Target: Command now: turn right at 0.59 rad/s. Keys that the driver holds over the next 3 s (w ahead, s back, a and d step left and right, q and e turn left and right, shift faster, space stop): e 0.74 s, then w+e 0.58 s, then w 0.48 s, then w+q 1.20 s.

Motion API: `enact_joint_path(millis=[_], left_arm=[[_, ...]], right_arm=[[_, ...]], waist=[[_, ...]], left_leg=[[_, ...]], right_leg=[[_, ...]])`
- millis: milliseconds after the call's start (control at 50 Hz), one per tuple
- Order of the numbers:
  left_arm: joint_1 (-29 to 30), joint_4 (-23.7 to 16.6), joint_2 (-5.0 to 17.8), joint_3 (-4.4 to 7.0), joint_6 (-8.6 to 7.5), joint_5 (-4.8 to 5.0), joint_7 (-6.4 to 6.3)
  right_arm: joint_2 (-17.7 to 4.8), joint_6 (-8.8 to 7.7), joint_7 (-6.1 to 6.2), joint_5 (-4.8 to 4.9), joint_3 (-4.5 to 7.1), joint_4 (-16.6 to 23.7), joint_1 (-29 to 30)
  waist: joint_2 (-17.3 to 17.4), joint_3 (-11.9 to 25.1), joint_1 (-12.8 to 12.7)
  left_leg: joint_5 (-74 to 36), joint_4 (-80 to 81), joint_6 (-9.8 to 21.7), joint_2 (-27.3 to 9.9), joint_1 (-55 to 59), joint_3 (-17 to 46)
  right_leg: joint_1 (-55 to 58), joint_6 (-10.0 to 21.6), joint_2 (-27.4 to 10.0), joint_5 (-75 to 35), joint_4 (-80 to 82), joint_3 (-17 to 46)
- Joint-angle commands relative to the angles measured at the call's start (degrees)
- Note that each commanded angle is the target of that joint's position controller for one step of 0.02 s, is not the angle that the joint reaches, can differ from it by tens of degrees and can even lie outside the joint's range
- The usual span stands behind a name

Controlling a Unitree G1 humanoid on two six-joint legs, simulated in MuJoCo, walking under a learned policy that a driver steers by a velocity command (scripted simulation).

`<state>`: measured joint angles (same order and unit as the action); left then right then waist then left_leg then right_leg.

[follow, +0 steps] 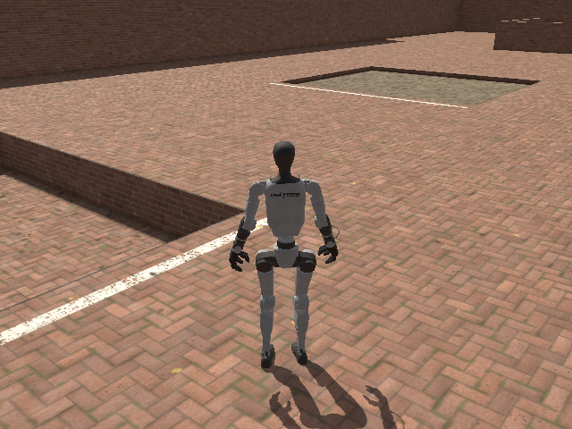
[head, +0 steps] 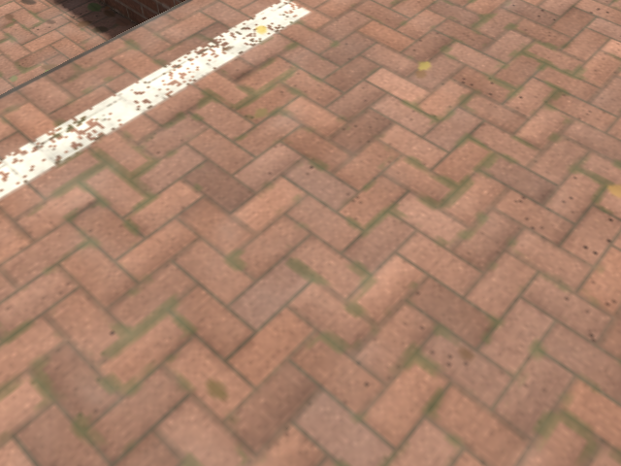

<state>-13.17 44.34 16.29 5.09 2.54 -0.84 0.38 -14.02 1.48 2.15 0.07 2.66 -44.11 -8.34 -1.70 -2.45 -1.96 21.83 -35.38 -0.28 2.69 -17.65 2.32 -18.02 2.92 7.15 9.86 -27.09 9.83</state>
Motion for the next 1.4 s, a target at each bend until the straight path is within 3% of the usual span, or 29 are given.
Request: enact_joint_path(millis=[20,40,60,80,120,180,260,420,460,480,500,520,540,560,600,660,740,820,900,940,980,1000,1020,1040,1060,1080,1140,1300,1400], left_arm=[[3.36,-4.55,6.9,1.65,-0.35,0.94,-0.13],[-0.46,-4.82,1.83,0.53,-0.53,0.88,-0.29],[0.0,-4.99,5.55,1.45,-0.44,-0.31,-0.75],[0.79,-4.64,8.33,2.15,-0.3,-1.42,-0.49],[-2.08,-2.35,7.76,2.4,0.43,-0.83,0.68],[-1.66,-2.31,6.67,1.85,1.12,-0.23,2.06],[3.18,-4.6,5.31,0.86,1.78,-0.02,2.51],[3.48,-7.31,4.71,-0.24,1.21,0.79,2.71],[-0.17,-6.3,5.73,-0.06,0.0,-0.53,1.69],[-1.78,-6.75,11.95,1.13,-1.0,-1.31,0.97],[-4.45,-7.01,18.52,2.94,-1.14,0.04,1.06],[-6.17,-6.52,15.32,2.57,-1.09,0.63,1.07],[-2.94,-6.58,12.13,1.43,-0.93,0.68,0.75],[1.16,-7.12,10.15,0.76,-0.62,0.46,0.38],[3.14,-7.71,8.79,0.22,-0.68,0.78,-0.24],[0.78,-7.16,9.79,0.52,-1.11,0.8,0.01],[-1.73,-6.63,10.37,0.8,-0.99,0.37,-0.01],[-4.33,-6.2,10.93,1.09,-0.92,-0.54,0.52],[-5.12,-5.74,11.59,1.4,-1.62,-0.89,0.85],[-4.1,-5.84,11.63,1.51,-2.04,-0.93,1.07],[0.67,-6.82,11.05,1.44,-2.14,-0.54,1.07],[1.99,-7.15,9.33,1.09,-2.43,-0.2,0.71],[0.68,-7.84,4.47,-0.17,-3.03,0.25,0.5],[1.04,-9.16,3.9,-0.63,-3.47,-0.12,0.23],[2.66,-9.45,7.74,-0.02,-3.56,-1.55,0.28],[2.0,-8.12,8.6,0.32,-3.62,-1.58,1.08],[-1.07,-5.29,7.24,0.13,-2.97,-1.53,3.4],[11.15,-9.16,3.76,-1.6,-2.8,-1.45,4.75],[17.33,-11.53,1.31,-3.53,-3.22,-1.79,5.16]], right_arm=[[-7.31,-1.46,1.0,-0.48,1.67,2.26,-8.46],[-12.05,-1.41,1.41,-1.4,2.36,3.35,-7.65],[-15.25,-0.92,0.94,-1.82,2.99,5.04,-2.99],[-11.69,-1.01,0.54,-1.83,2.28,5.67,-2.54],[-7.18,-1.13,0.03,-1.34,0.96,6.92,2.86],[-7.38,-1.32,0.38,-1.44,1.04,7.05,0.46],[-9.11,-1.35,0.28,-1.45,1.88,5.56,-5.08],[-12.62,-0.93,-1.64,-1.35,3.17,5.14,-3.58],[-11.97,-0.52,-1.84,-0.7,3.14,4.42,-4.49],[-8.42,-0.02,-2.14,-1.33,2.32,5.69,-6.55],[-6.16,0.96,-1.36,-1.49,1.27,9.74,-1.63],[-8.45,1.56,-0.96,-1.47,1.66,9.14,0.09],[-8.44,1.6,-1.2,-0.69,1.8,8.36,-0.2],[-8.9,1.16,-1.43,-0.36,1.99,7.39,-1.18],[-10.08,0.99,-1.83,-1.69,2.42,6.07,-3.56],[-9.04,1.48,-2.07,-1.38,2.19,5.99,-3.74],[-8.73,1.9,-1.61,-1.4,2.02,6.9,-1.37],[-9.1,1.02,-2.31,-2.09,1.91,7.85,1.58],[-8.48,-0.79,-2.59,-1.77,1.38,8.5,3.38],[-8.3,-1.69,-2.35,-1.2,1.14,8.42,2.19],[-7.29,-2.54,-1.47,-0.56,0.91,6.44,-4.71],[-8.55,-3.12,-0.58,-0.75,1.3,5.03,-9.51],[-13.8,-3.69,0.26,-1.38,2.24,4.68,-14.12],[-19.71,-3.7,0.4,-2.15,3.37,5.29,-13.38],[-17.67,-3.52,0.16,-2.4,3.38,4.52,-10.63],[-13.36,-3.78,-0.35,-1.76,2.29,5.0,-8.18],[-9.38,-4.95,-0.91,-1.46,1.12,4.79,-6.98],[-8.23,-6.55,-2.37,-1.3,1.04,0.3,-14.85],[-9.32,-6.3,-1.83,-1.24,0.79,-3.57,-18.53]], waist=[[-1.34,6.27,4.46],[11.42,6.86,1.84],[15.5,3.26,1.75],[10.02,2.07,1.23],[7.27,0.97,-1.66],[9.32,2.67,0.29],[10.06,3.15,3.66],[12.6,4.73,2.96],[6.38,5.58,0.22],[-9.19,5.85,0.84],[-15.59,4.62,-1.08],[-7.48,5.12,-2.59],[-5.51,2.54,-0.52],[-4.52,1.05,1.55],[-6.04,3.15,2.43],[-3.65,4.9,1.97],[-4.98,3.47,0.51],[-5.83,2.46,-1.18],[-4.86,1.13,-1.29],[-4.94,1.0,-0.08],[-3.48,0.51,5.3],[-0.25,0.79,8.19],[10.14,3.66,8.96],[13.67,2.71,8.0],[8.43,-2.42,5.03],[6.42,-4.35,3.67],[9.01,-2.93,2.48],[7.38,-3.86,5.66],[8.06,-4.3,6.41]], left_leg=[[-6.3,18.62,2.13,-4.36,12.89,3.74],[-4.53,23.42,5.47,-19.98,18.36,17.96],[-11.42,24.25,12.45,-26.88,9.67,25.57],[-16.92,22.86,14.42,-25.79,6.39,22.43],[-22.59,20.62,11.12,-17.7,5.35,9.76],[-30.86,18.24,10.95,-15.02,11.22,2.95],[-32.88,16.83,12.49,-17.93,17.83,1.97],[-33.2,10.43,9.9,-19.89,12.08,-3.53],[-23.4,1.17,4.26,-17.75,4.93,-7.95],[-1.25,-14.25,0.02,-11.79,-7.89,-12.91],[16.35,-22.52,-1.72,-3.21,-16.82,-7.92],[14.82,-28.3,-1.72,-4.98,-17.13,-2.45],[9.91,-29.27,-1.4,-5.61,-17.27,-1.13],[4.93,-26.88,-1.25,-6.37,-16.47,-0.32],[0.26,-27.3,-1.71,-5.43,-14.74,-1.15],[-1.23,-26.04,-2.37,-4.53,-14.87,-0.84],[-0.57,-20.33,-2.68,-3.88,-16.41,0.0],[0.23,-14.14,-2.13,-3.02,-16.4,0.32],[2.04,-6.98,-0.86,-1.4,-11.96,0.81],[2.58,-2.35,0.21,-0.23,-5.74,0.97],[-2.97,9.62,1.63,0.51,10.19,0.42],[-5.1,14.8,2.03,-1.49,21.34,1.74],[9.93,21.72,3.6,-14.79,28.49,15.31],[26.51,29.16,7.87,-25.85,26.17,36.39],[28.42,28.49,10.04,-26.5,19.06,35.9],[24.61,28.37,9.44,-22.91,16.3,30.07],[3.94,28.64,7.24,-15.58,15.22,12.77],[-27.76,26.59,7.57,-14.44,19.23,-3.05],[-42.78,24.72,7.24,-15.96,20.67,-7.63]], right_leg=[[-1.77,2.64,-9.41,-4.21,0.43,14.64],[-9.37,-0.75,-1.89,14.38,-12.37,4.51],[-15.25,-1.92,2.66,24.23,-22.47,-4.33],[-12.84,-2.21,-1.38,22.19,-31.08,-2.6],[-11.64,-3.15,-1.98,15.53,-38.15,-3.57],[-14.11,-5.58,-2.87,12.88,-39.86,-6.27],[-15.43,-6.93,-4.88,14.14,-31.67,-7.88],[0.94,-2.77,-5.36,13.51,-8.86,-14.48],[11.34,-1.02,-5.28,1.25,6.02,-11.24],[18.73,1.87,-19.23,-7.84,11.8,8.6],[15.04,12.05,-29.9,-27.15,9.42,21.66],[15.69,14.57,-27.93,-27.68,8.43,17.75],[13.53,13.39,-24.18,-23.99,8.52,12.88],[11.83,10.61,-19.88,-19.67,9.17,9.18],[12.98,9.02,-16.23,-22.57,8.71,6.62],[14.21,9.28,-15.91,-21.46,8.51,7.77],[14.26,10.2,-15.88,-13.45,9.12,12.18],[12.37,12.07,-15.25,19.27,14.24,19.99],[9.52,12.48,-14.39,22.07,13.5,23.43],[5.61,11.89,-13.42,21.96,12.6,24.65],[-4.98,8.7,-9.63,22.73,9.44,22.77],[-13.56,5.63,-5.98,25.78,3.85,19.13],[-20.05,1.98,-0.31,28.71,-12.07,9.12],[-28.1,0.73,5.22,24.32,-24.24,1.58],[-29.36,0.65,-1.94,17.89,-30.15,1.41],[-28.01,0.28,-3.35,13.86,-31.57,1.01],[-24.73,-1.63,-5.26,5.04,-36.2,-2.68],[-28.64,-2.52,-7.36,-3.32,-27.81,-8.31],[-17.81,1.24,-6.21,-1.11,-10.08,-15.5]])
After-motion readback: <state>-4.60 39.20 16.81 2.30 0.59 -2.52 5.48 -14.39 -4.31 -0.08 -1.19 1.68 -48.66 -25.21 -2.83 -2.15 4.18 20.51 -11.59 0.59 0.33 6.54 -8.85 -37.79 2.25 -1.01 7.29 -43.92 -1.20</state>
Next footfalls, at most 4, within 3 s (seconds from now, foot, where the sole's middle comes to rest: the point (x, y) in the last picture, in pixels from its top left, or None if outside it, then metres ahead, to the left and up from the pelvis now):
0.02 left None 0.04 0.11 -0.78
0.48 right None -0.02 -0.11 -0.78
1.02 left None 0.11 0.03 -0.78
1.48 right None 0.19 -0.34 -0.78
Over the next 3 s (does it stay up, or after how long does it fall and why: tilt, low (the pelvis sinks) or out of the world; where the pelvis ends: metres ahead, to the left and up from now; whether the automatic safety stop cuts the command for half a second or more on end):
stays up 0.74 -0.75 0.00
